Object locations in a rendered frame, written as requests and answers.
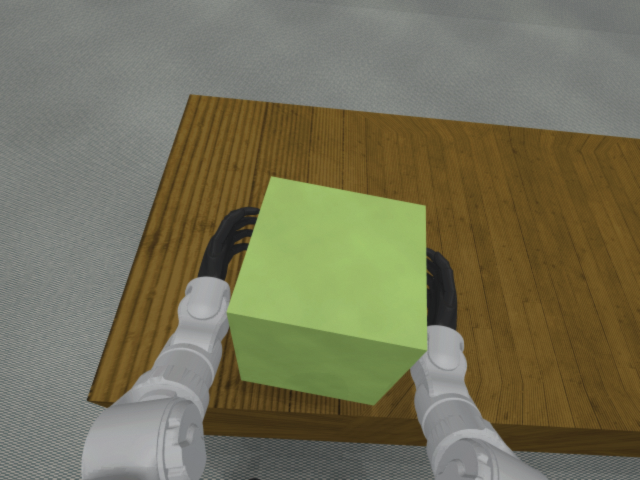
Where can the robot right forearm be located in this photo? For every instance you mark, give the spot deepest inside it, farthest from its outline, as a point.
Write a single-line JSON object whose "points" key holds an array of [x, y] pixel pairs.
{"points": [[444, 408]]}

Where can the robot left forearm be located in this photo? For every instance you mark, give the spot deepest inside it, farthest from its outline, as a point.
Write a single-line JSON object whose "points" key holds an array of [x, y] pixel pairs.
{"points": [[187, 365]]}

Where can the left robot hand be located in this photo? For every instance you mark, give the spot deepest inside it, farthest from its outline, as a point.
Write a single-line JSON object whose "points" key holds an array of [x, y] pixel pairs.
{"points": [[221, 248]]}

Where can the carton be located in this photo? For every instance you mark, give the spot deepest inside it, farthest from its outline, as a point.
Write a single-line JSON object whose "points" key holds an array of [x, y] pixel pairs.
{"points": [[331, 297]]}

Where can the right robot hand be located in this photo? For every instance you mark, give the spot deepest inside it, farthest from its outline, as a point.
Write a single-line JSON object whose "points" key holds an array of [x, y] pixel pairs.
{"points": [[442, 297]]}

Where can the pedestal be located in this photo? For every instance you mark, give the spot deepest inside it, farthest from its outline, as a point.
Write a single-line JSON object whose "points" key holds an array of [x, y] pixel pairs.
{"points": [[540, 227]]}

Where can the robot right upper arm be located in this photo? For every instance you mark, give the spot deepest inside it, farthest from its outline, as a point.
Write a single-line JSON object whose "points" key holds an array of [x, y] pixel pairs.
{"points": [[476, 459]]}

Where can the robot left upper arm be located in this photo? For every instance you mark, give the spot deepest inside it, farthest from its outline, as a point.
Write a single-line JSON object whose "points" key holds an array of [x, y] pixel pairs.
{"points": [[160, 439]]}

